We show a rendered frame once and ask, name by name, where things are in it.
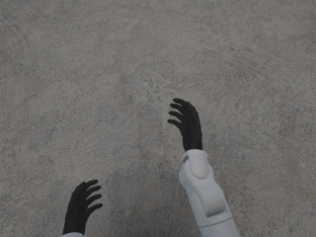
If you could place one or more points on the robot right hand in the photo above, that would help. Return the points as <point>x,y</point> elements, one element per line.
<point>190,127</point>

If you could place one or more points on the robot left hand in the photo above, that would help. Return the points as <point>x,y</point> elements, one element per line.
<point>77,210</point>

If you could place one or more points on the robot right forearm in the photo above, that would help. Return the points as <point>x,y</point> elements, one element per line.
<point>210,208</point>

